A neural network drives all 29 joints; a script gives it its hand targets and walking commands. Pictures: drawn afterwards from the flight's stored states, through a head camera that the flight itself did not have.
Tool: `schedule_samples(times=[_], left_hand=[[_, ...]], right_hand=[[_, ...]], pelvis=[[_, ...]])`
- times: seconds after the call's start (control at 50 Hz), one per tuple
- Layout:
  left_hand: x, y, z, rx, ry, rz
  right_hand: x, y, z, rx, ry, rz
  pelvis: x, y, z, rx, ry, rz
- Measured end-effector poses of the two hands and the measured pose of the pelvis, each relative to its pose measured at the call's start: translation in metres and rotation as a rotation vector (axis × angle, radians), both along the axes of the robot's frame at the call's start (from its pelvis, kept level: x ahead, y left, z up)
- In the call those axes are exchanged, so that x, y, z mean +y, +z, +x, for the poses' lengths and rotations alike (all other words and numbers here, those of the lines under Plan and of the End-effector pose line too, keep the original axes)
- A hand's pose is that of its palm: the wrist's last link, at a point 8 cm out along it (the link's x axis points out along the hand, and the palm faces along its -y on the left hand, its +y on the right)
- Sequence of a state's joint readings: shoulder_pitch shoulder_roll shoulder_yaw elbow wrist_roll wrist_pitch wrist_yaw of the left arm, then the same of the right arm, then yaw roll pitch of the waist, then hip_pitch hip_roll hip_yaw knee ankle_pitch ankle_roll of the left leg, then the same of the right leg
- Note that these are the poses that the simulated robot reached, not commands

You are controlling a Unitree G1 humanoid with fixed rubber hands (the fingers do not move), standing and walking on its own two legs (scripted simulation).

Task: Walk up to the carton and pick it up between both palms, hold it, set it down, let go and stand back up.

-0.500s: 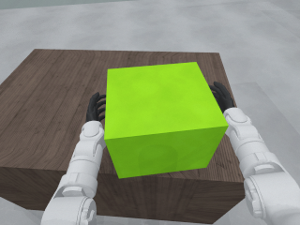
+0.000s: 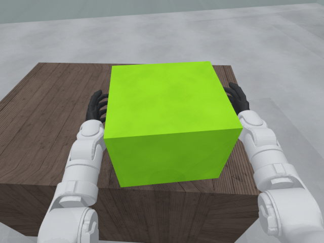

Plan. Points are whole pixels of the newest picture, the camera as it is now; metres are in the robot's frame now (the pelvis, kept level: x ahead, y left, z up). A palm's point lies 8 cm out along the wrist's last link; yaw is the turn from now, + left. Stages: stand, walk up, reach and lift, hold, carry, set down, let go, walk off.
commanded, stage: reach and lift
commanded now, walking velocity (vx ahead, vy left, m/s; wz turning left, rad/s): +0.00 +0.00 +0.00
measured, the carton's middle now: (166, 122) +0.43 +0.03 +0.08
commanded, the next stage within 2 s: hold in 1.08 s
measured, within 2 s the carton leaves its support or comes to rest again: neither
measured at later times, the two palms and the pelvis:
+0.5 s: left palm (89, 112) +0.38 +0.21 +0.16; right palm (242, 107) +0.41 -0.16 +0.16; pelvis +0.00 +0.01 +0.00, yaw +0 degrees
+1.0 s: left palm (85, 109) +0.37 +0.21 +0.17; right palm (242, 104) +0.40 -0.16 +0.18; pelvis +0.00 +0.01 +0.00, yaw +0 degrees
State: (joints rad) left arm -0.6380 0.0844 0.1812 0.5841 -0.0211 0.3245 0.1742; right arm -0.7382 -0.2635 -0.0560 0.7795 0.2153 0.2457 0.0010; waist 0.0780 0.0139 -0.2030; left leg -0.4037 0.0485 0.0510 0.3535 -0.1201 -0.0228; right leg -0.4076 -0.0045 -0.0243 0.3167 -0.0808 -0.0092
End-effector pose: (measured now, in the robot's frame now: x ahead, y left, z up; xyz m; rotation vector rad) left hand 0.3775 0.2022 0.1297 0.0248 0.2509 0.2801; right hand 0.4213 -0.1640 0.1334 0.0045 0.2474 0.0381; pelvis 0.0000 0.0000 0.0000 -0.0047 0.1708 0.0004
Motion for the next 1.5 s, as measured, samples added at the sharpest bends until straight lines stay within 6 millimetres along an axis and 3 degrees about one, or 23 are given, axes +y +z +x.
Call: schedule_samples(times=[0.4, 1.5], left_hand=[[0.005, 0.027, 0.0, -0.001, -0.037, 0.005], [0.009, 0.063, -0.011, -0.009, -0.056, 0.018]], right_hand=[[0.004, 0.027, -0.012, -0.009, -0.041, 0.011], [0.009, 0.062, -0.026, -0.038, -0.058, 0.005]], pelvis=[[0.008, 0.001, -0.002, -0.029, 0.005, -0.001], [0.009, 0.001, -0.006, -0.079, 0.007, -0.001]])
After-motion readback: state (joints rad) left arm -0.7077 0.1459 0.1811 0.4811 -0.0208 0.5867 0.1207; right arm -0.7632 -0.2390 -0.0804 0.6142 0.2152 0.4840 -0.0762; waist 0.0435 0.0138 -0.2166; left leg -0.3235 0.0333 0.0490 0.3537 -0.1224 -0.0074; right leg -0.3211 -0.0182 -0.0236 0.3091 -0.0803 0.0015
